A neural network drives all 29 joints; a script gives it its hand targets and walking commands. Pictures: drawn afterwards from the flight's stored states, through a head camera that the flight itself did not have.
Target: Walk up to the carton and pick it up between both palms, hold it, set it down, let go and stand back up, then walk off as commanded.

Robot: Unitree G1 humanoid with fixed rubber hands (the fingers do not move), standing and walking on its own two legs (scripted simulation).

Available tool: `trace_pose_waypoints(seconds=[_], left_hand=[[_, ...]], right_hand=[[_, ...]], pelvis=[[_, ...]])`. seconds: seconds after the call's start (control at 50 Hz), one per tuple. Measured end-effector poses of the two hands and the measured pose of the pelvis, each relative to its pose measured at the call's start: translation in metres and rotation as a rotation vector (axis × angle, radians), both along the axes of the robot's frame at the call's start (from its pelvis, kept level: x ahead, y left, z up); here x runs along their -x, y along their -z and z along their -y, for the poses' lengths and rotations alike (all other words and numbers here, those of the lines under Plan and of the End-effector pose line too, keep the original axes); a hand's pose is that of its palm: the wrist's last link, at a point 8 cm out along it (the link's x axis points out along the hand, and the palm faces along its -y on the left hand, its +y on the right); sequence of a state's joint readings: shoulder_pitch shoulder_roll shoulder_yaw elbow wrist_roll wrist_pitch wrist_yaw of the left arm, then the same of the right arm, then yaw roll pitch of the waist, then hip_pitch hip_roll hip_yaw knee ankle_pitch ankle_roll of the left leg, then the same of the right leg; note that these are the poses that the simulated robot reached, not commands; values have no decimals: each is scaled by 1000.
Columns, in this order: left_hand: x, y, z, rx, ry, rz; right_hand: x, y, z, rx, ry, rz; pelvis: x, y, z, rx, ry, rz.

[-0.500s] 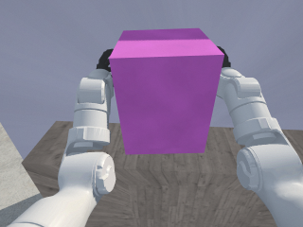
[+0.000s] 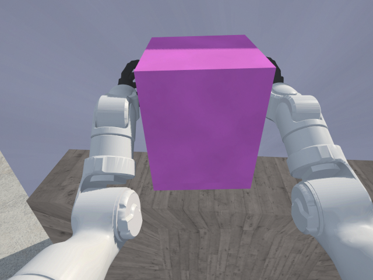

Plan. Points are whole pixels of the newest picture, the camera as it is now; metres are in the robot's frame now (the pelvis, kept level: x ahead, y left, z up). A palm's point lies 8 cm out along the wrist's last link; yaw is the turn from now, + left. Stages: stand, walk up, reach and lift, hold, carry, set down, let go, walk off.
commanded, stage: hold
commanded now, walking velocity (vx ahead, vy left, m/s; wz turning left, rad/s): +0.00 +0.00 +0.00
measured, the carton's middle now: (200, 111) +0.38 +0.01 +0.25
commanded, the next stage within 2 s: none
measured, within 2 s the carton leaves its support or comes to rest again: neither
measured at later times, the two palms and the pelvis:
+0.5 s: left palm (127, 95) +0.36 +0.16 +0.29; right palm (272, 92) +0.38 -0.13 +0.29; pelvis +0.00 +0.00 +0.00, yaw +0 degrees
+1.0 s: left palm (126, 93) +0.36 +0.16 +0.30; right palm (271, 91) +0.38 -0.13 +0.29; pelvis +0.00 +0.00 +0.00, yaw +0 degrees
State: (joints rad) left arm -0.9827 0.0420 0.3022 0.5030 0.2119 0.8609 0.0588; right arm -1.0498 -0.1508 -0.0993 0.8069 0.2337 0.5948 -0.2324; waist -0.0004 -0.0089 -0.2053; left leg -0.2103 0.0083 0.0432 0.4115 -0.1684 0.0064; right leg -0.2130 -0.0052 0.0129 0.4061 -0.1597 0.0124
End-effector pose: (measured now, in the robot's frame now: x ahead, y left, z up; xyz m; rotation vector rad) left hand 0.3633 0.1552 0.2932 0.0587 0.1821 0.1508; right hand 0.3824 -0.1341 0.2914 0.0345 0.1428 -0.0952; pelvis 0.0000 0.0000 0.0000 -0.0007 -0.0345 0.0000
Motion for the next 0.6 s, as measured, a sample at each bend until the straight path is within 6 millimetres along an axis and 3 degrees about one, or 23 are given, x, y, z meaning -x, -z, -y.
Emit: trace_pose_waypoints(seconds=[0.6], left_hand=[[0,-2,0,-1,-1,5]], right_hand=[[0,-1,0,0,-2,-2]], pelvis=[[0,0,0,0,0,0]])
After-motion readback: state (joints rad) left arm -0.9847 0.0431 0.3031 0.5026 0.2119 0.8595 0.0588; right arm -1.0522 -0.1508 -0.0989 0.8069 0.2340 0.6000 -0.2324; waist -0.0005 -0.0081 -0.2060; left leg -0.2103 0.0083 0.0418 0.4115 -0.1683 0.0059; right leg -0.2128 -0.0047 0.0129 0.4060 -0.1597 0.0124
